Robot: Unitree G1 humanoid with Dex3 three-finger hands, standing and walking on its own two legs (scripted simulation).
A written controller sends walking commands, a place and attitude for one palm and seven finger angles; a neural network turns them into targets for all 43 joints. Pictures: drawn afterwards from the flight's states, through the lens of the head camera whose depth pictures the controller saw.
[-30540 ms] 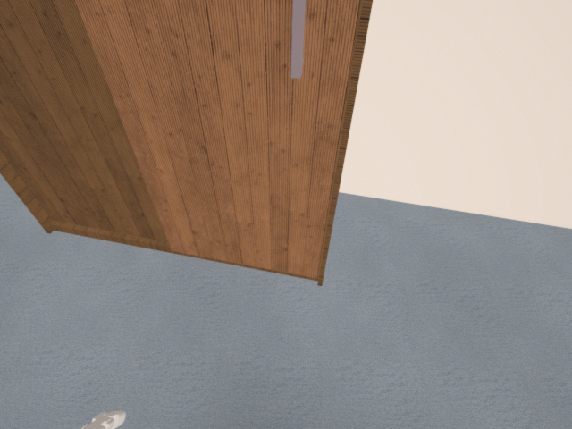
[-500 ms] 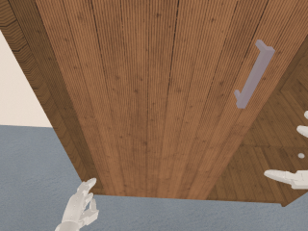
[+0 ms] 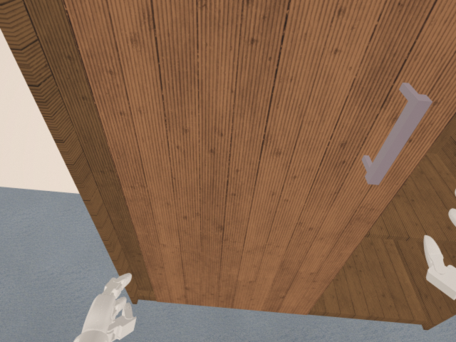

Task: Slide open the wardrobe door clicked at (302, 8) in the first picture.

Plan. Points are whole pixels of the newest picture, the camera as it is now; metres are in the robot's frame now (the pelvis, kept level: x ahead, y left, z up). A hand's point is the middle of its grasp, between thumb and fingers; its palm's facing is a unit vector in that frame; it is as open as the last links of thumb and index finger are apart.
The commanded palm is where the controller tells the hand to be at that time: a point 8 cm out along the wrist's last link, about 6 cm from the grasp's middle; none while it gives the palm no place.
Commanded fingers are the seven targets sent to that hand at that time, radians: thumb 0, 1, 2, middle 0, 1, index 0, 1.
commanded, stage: draw the hand back to the body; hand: right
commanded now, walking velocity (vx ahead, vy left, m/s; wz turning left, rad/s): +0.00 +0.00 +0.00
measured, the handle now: (388, 136) +0.39 -0.27 +0.21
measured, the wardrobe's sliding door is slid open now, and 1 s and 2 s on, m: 0.51 0.51 0.51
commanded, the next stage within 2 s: step back with the hand held close in 0.38 s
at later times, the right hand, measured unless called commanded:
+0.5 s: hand (434, 277) +0.17 -0.25 +0.16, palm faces +0.46 +0.81 -0.38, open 7.5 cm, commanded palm +0.13 -0.29 +0.17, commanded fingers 0.00 -0.90 -0.90 0.20 0.30 0.20 0.30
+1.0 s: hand out of the picture +0.13 -0.30 +0.16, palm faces +0.38 +0.79 -0.49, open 7.4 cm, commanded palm +0.07 -0.34 +0.17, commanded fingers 0.00 -0.90 -0.90 0.20 0.30 0.20 0.30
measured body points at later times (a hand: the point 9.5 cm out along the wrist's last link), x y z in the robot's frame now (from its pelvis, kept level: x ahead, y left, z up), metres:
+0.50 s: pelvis -0.01 +0.01 +0.00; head -0.03 +0.04 +0.45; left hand +0.18 +0.23 -0.08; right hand +0.14 -0.29 +0.18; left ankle -0.05 +0.11 -0.74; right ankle +0.01 -0.10 -0.74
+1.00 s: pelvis -0.07 -0.04 -0.01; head -0.06 -0.06 +0.44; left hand +0.10 +0.21 -0.07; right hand +0.11 -0.34 +0.19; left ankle -0.05 +0.11 -0.74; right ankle +0.01 -0.10 -0.74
